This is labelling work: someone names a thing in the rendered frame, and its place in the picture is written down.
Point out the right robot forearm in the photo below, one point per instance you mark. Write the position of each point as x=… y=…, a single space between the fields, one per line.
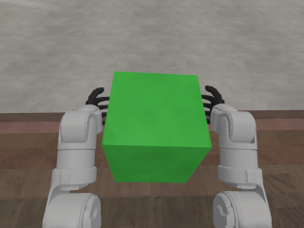
x=237 y=143

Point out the left robot upper arm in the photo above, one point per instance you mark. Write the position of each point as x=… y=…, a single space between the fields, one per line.
x=74 y=210

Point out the right robot upper arm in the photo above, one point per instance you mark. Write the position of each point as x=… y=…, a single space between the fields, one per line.
x=240 y=209

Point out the robot right hand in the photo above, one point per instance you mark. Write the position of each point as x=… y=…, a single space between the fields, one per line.
x=216 y=100

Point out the left robot forearm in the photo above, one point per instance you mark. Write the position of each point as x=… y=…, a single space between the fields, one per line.
x=77 y=139

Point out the robot left hand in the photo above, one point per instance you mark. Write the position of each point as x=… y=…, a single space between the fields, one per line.
x=92 y=100

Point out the carton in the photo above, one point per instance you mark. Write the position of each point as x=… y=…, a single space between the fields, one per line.
x=155 y=127

